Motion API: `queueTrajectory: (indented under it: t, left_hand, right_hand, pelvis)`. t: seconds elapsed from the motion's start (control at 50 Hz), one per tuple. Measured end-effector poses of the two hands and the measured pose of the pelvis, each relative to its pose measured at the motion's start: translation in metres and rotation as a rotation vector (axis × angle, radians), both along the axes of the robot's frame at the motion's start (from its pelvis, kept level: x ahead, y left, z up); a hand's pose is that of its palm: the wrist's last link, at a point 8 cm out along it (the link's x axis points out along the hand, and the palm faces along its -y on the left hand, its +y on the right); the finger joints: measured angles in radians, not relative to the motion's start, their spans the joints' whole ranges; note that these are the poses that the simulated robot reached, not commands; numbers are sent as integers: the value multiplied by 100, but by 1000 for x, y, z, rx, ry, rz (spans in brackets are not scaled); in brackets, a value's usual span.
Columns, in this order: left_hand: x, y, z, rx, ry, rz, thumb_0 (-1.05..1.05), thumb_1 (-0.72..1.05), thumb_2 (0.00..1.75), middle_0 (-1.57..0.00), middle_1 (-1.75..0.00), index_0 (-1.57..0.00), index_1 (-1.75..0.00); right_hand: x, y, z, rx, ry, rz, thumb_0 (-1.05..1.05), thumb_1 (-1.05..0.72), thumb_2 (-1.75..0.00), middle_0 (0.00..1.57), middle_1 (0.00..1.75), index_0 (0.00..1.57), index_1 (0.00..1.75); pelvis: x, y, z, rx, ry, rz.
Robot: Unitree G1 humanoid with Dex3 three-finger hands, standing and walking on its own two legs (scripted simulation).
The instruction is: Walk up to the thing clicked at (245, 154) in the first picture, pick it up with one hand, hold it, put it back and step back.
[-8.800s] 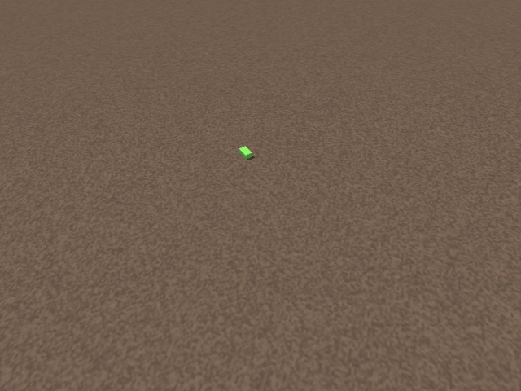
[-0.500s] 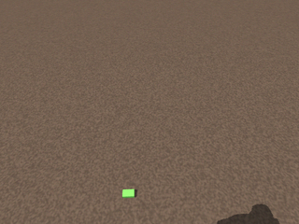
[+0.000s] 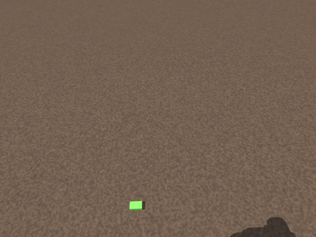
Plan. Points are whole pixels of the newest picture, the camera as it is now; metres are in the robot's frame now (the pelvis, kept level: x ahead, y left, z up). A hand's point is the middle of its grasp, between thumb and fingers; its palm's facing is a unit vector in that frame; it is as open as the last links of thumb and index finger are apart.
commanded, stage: stand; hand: left
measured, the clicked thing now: (136, 205) +0.43 +0.18 -0.77
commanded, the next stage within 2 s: none
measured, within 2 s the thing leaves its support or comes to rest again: neither
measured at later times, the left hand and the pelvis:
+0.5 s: hand out of the picture +0.07 +0.25 -0.16, palm faces -0.03 -0.94 -0.34, open 7.4 cm; pelvis +0.00 +0.00 +0.00, yaw +0 degrees
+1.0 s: hand out of the picture +0.07 +0.26 -0.16, palm faces -0.03 -0.94 -0.34, open 7.4 cm; pelvis +0.00 +0.00 +0.00, yaw +0 degrees
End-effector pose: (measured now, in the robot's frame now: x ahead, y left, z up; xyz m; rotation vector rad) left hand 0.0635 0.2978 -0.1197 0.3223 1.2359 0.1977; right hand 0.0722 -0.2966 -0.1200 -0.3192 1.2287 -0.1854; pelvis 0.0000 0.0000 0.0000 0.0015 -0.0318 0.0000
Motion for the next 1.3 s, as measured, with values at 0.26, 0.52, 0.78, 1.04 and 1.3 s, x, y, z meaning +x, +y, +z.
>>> queueTrajectory:
  t: [0.26,0.52,0.78,1.04,1.3]
  left_hand:
    - [-3,-2,-1,-2,8,0,1,90,90,-20,-30,-21,-30]
    - [-3,-2,-1,-3,11,0,1,90,90,-20,-30,-21,-30]
    - [1,-1,-2,-5,0,-2,1,90,90,-20,-30,-21,-30]
    - [0,2,-2,-7,1,0,1,90,90,-20,-30,-21,-30]
    - [-7,4,-2,-3,9,3,1,90,90,-20,-30,-21,-30]
  right_hand:
    - [-3,-2,0,-2,11,-2,0,-90,-89,20,30,20,30]
    - [-2,-2,0,-2,13,-4,0,-90,-89,20,30,20,30]
    - [1,0,1,-4,3,-1,0,-90,-89,20,30,20,30]
    - [-1,2,1,-7,3,-1,0,-90,-89,20,30,20,30]
    - [-4,5,1,-3,3,-1,0,-90,-89,20,30,20,30]
  pelvis:
    - [0,-1,0,-1,3,2]
    - [1,-1,0,-2,4,2]
    - [1,0,0,-3,1,1]
    - [0,3,0,-2,0,1]
    - [-2,5,0,-2,-2,2]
